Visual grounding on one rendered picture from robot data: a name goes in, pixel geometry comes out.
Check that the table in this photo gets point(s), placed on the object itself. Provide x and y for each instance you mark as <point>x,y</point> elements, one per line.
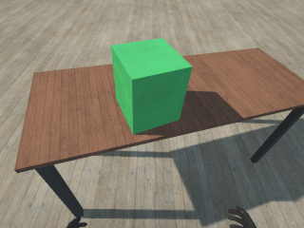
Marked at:
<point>73,113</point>

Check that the robot left hand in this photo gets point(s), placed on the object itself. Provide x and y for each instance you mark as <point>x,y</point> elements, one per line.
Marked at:
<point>76,223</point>

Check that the robot right hand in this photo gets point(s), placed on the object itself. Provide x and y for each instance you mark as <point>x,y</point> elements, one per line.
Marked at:
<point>245,219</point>

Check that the carton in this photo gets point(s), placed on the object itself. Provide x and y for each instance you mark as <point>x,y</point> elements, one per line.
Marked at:
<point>151,81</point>

